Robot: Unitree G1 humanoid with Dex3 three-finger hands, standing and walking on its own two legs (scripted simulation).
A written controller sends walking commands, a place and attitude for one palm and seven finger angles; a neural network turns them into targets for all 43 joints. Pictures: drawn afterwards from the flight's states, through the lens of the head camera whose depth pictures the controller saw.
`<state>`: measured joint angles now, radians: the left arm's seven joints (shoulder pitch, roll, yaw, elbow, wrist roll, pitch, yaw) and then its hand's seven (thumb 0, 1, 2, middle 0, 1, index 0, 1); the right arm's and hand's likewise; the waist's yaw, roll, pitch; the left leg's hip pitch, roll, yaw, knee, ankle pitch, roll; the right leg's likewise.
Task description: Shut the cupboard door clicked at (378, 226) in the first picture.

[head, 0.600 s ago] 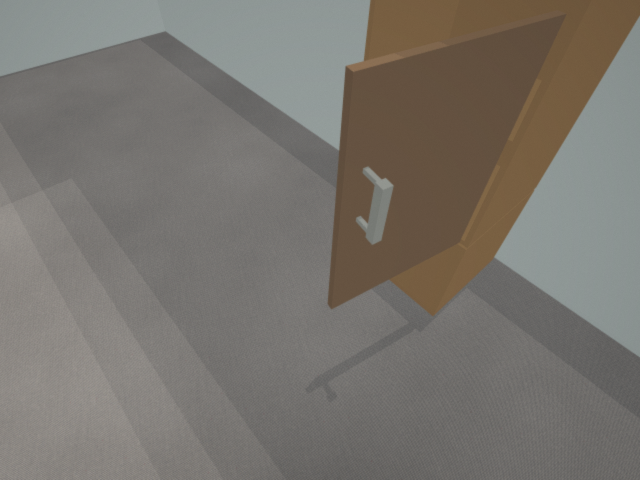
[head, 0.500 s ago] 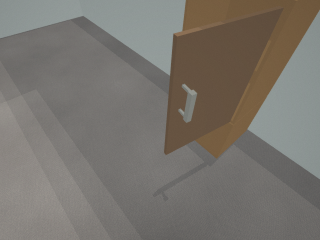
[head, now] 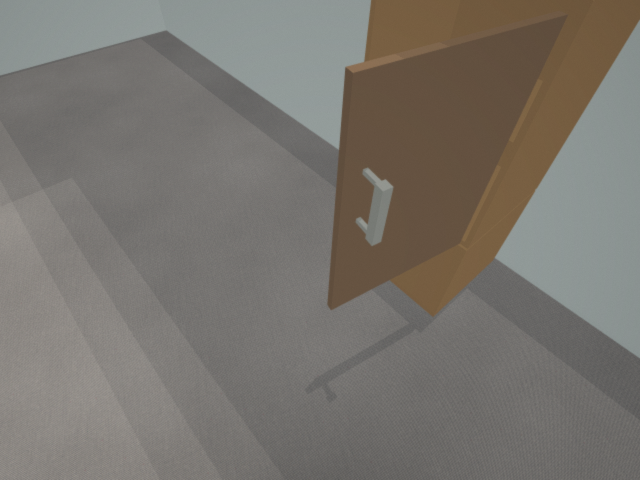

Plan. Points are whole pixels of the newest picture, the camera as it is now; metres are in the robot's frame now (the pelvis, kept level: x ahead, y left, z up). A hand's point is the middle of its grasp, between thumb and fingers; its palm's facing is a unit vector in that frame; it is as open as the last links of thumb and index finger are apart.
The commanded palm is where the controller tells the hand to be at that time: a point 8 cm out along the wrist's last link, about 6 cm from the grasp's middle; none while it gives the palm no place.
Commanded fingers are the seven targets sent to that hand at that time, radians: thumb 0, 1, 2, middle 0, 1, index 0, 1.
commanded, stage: look at it before walking up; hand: left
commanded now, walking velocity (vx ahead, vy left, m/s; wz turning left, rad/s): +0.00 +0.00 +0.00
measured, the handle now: (371, 207) +0.54 -0.06 +0.00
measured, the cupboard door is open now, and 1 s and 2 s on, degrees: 79 79 79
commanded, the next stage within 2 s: walk to a spot facing it in 0.24 s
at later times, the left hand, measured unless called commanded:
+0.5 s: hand out of the picture -0.01 +0.16 -0.18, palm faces +0.02 -0.99 -0.16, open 7.3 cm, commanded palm none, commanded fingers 0.00 0.90 0.90 -0.20 -0.30 -0.20 -0.30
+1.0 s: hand out of the picture +0.08 +0.13 -0.16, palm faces -0.21 -0.94 -0.28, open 7.4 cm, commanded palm none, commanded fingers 0.00 0.90 0.90 -0.20 -0.30 -0.20 -0.30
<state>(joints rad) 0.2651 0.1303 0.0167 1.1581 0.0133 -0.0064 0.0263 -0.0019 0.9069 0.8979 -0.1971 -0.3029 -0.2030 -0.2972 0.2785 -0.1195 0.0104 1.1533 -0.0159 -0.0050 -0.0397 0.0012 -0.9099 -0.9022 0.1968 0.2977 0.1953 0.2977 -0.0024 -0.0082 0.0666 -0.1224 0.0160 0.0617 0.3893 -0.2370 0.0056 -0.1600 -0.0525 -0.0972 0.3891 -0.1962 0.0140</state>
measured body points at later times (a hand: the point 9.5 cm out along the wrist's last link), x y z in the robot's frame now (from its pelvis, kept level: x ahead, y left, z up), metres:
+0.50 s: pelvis +0.00 +0.00 +0.00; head +0.03 +0.00 +0.45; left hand -0.01 +0.21 -0.17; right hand -0.01 -0.22 -0.17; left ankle -0.02 +0.11 -0.74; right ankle +0.01 -0.13 -0.74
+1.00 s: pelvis -0.01 -0.06 +0.00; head +0.05 -0.10 +0.44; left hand +0.10 +0.17 -0.14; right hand +0.03 -0.33 -0.16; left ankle +0.01 +0.13 -0.65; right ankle -0.01 -0.11 -0.74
